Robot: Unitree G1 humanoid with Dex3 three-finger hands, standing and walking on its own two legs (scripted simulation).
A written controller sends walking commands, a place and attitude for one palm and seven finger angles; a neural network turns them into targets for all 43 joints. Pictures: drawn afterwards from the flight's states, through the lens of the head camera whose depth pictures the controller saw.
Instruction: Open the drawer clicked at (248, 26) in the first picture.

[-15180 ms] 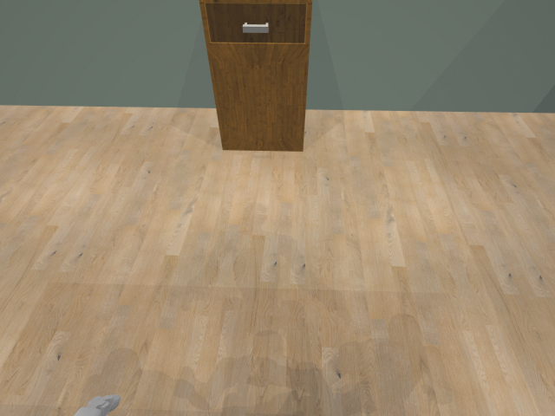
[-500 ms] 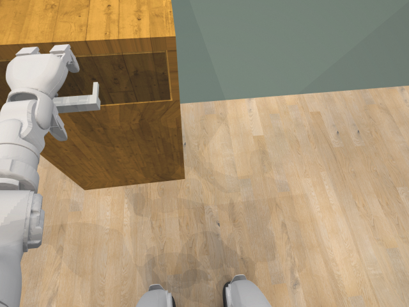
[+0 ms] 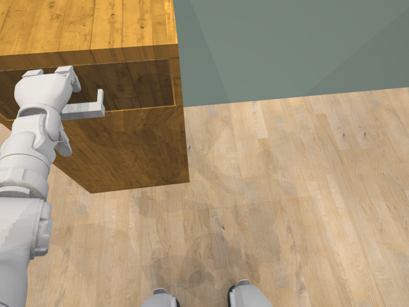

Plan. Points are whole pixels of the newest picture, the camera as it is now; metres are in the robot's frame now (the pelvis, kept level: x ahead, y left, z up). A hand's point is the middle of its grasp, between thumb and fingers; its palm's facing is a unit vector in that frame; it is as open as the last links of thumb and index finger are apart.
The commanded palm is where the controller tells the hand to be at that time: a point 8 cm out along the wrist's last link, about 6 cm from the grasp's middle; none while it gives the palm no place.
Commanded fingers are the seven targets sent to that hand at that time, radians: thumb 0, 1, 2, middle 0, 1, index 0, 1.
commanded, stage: re-aim the fingers above the handle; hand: left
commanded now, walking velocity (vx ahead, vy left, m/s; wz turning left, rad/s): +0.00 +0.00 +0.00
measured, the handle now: (79, 103) +0.57 +0.26 -0.02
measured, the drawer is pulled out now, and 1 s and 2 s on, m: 0.00 0.00 0.00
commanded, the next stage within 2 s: lower the fingers behind the handle in 1.88 s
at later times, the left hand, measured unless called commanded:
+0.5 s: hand (66, 117) +0.49 +0.25 +0.03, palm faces -0.13 -0.04 -0.99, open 13.9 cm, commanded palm +0.50 +0.25 +0.09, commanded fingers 0.00 -0.50 0.30 -0.30 -1.20 -0.30 -1.20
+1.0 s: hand (60, 116) +0.48 +0.25 +0.05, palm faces -0.02 -0.11 -0.99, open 13.9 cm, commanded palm +0.46 +0.27 +0.09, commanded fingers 0.00 -0.50 0.30 -0.30 -1.20 -0.30 -1.20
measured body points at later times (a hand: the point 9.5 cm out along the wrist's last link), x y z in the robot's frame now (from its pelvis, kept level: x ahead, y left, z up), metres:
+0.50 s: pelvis +0.00 +0.00 +0.00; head +0.12 +0.01 +0.43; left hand +0.49 +0.25 +0.09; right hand -0.01 -0.28 -0.12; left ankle -0.02 +0.11 -0.70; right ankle +0.00 -0.15 -0.70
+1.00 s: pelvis +0.00 +0.01 +0.00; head +0.11 +0.01 +0.43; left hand +0.48 +0.25 +0.10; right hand -0.01 -0.27 -0.12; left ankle -0.02 +0.11 -0.70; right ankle +0.00 -0.15 -0.70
